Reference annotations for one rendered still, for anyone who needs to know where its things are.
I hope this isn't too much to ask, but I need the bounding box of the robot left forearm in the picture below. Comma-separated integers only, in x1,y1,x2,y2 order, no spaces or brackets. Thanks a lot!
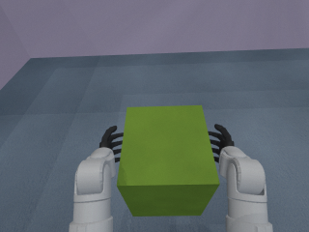
69,147,116,232

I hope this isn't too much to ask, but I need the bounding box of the carton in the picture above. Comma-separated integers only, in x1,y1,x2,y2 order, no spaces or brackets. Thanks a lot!
117,105,220,217

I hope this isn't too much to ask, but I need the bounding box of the robot right forearm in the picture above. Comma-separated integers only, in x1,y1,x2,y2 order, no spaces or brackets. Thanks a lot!
218,146,273,232

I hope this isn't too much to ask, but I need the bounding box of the right robot hand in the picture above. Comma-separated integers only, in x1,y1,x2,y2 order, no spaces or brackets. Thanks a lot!
208,124,235,162

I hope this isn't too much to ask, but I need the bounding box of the left robot hand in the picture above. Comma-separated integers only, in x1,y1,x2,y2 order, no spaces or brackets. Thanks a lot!
99,126,124,162

